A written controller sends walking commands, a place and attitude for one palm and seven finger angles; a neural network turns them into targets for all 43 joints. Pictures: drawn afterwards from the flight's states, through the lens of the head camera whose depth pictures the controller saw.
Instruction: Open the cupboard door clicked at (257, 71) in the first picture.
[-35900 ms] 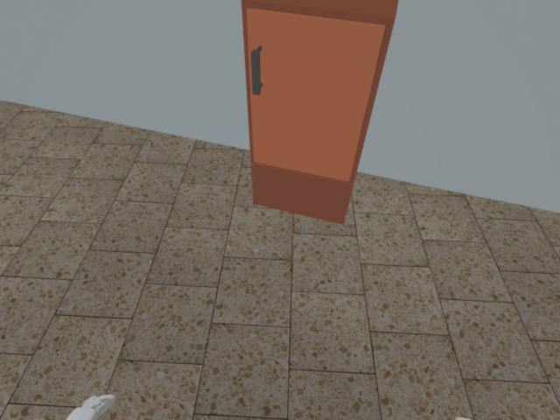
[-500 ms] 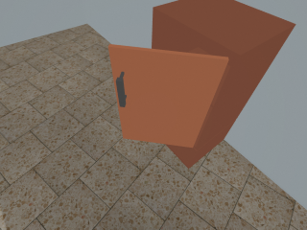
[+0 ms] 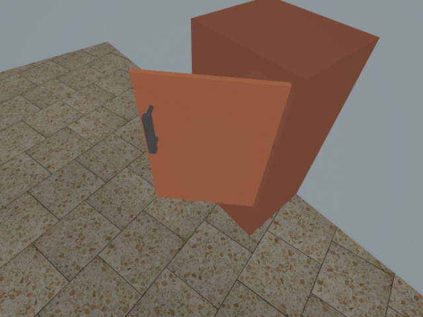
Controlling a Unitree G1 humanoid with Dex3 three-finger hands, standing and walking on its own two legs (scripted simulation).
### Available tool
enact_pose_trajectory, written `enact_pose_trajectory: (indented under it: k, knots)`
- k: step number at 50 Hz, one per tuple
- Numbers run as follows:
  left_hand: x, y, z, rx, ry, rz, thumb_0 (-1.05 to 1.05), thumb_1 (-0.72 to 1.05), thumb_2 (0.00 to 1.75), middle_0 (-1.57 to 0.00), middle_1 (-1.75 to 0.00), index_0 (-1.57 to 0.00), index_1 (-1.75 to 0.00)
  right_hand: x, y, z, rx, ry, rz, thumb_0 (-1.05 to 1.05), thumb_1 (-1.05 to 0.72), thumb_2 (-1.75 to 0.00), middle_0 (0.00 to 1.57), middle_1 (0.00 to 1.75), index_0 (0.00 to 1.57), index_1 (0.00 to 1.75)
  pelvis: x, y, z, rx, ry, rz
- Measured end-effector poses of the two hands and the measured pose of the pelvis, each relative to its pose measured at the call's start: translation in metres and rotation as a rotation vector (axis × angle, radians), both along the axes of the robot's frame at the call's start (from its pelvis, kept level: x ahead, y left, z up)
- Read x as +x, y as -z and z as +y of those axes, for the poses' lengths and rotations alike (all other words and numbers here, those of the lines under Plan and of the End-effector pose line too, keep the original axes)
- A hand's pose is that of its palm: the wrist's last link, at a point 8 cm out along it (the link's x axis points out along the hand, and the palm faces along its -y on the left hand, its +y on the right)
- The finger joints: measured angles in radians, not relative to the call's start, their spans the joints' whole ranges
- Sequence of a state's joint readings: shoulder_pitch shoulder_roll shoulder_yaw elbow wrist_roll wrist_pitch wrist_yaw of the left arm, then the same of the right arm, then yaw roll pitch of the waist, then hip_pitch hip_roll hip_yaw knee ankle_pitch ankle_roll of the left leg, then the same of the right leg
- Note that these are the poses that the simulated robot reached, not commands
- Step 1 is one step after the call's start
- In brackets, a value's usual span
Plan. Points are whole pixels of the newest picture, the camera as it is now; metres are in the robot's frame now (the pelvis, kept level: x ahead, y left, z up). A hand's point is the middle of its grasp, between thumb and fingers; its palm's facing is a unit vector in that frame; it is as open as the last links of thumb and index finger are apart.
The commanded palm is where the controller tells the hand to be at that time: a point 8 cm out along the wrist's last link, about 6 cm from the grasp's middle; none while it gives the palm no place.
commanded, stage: come to a stop and stand still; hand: left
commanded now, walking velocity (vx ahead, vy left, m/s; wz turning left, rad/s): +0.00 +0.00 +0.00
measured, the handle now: (151, 129) +0.62 +0.20 -0.05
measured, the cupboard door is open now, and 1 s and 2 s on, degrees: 44 44 44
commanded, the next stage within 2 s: look again from close up in 0.52 s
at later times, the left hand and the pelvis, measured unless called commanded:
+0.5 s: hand out of the picture +0.01 +0.16 -0.18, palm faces +0.05 -0.99 -0.15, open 7.4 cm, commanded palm none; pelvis +0.02 +0.00 +0.00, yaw +1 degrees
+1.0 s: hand out of the picture +0.04 +0.21 -0.17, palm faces +0.00 -0.97 -0.25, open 7.4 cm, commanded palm none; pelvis +0.02 +0.02 -0.01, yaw +0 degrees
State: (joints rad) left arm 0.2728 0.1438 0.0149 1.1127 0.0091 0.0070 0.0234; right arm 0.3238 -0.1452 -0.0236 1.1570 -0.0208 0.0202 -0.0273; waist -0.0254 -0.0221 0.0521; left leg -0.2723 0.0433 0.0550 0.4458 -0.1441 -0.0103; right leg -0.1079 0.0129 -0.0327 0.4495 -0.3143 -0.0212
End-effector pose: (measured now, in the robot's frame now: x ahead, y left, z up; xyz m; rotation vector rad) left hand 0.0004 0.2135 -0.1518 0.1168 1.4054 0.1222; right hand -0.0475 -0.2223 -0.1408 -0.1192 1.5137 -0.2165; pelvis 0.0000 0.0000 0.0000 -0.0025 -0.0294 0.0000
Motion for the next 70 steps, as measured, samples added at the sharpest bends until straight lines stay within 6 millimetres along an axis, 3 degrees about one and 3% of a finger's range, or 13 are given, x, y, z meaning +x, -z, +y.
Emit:
enact_pose_trajectory:
  k: [6,14,24,31,37,45,52,65,70]
  knots:
    - [0.008,-0.001,0.003,0.011,-0.005,-0.001,0.01,0.91,0.9,-0.2,-0.29,-0.2,-0.3,0.001,0.001,0.012,0.026,0.003,0.019,0.01,-0.91,-0.9,0.2,0.3,0.2,0.3,0.006,-0.001,0.0,0.0,-0.003,0.004]
    - [0.012,-0.001,0.004,0.013,-0.02,-0.004,0.0,0.91,0.9,-0.2,-0.29,-0.19,-0.3,0.037,0.004,0.02,0.042,-0.021,-0.052,0.0,-0.91,-0.9,0.2,0.3,0.2,0.3,0.014,-0.001,0.002,0.002,-0.007,0.003]
    - [0.007,0.0,0.0,-0.003,-0.036,0.02,0.0,0.9,0.9,-0.2,-0.29,-0.19,-0.3,0.072,0.0,0.006,-0.004,-0.056,-0.11,0.01,-0.93,-0.9,0.2,0.3,0.2,0.3,0.023,-0.001,0.004,0.005,-0.009,0.003]
    - [0.004,0.0,0.0,-0.008,-0.038,0.039,0.0,0.9,0.9,-0.2,-0.29,-0.2,-0.3,0.085,-0.002,0.003,-0.015,-0.071,-0.127,0.01,-0.92,-0.9,0.2,0.3,0.2,0.3,0.027,-0.002,0.005,0.005,-0.01,0.005]
    - [0.009,-0.002,0.012,0.029,0.009,0.014,0.0,0.9,0.9,-0.2,-0.29,-0.2,-0.3,0.096,0.007,0.007,-0.001,-0.079,-0.191,0.01,-0.92,-0.9,0.2,0.3,0.2,0.3,0.025,0.005,0.015,-0.019,-0.004,0.019]
    - [0.03,-0.008,0.038,0.091,0.019,-0.063,0.0,0.9,0.9,-0.2,-0.29,-0.2,-0.3,0.097,0.015,0.015,0.019,-0.085,-0.219,0.01,-0.94,-0.9,0.2,0.3,0.2,0.3,0.024,0.009,0.021,-0.001,-0.001,0.007]
    - [0.039,-0.011,0.043,0.099,0.041,-0.086,0.0,0.9,0.9,-0.2,-0.29,-0.19,-0.3,0.091,0.012,0.014,0.024,-0.087,-0.211,0.01,-0.94,-0.9,0.2,0.3,0.2,0.3,0.021,0.007,0.019,0.01,0.007,0.01]
    - [0.027,-0.004,0.03,0.057,0.04,-0.046,0.0,0.9,0.9,-0.2,-0.29,-0.2,-0.3,0.087,0.003,0.003,0.001,-0.093,-0.18,0.01,-0.91,-0.9,0.2,0.3,0.2,0.3,0.019,0.004,0.012,0.01,0.009,0.014]
    - [0.018,0.001,0.026,0.036,0.021,-0.014,0.0,0.9,0.9,-0.2,-0.29,-0.2,-0.3,0.09,0.005,0.001,-0.002,-0.098,-0.166,0.01,-0.91,-0.9,0.2,0.3,0.2,0.3,0.027,0.007,0.012,0.006,0.006,0.015]
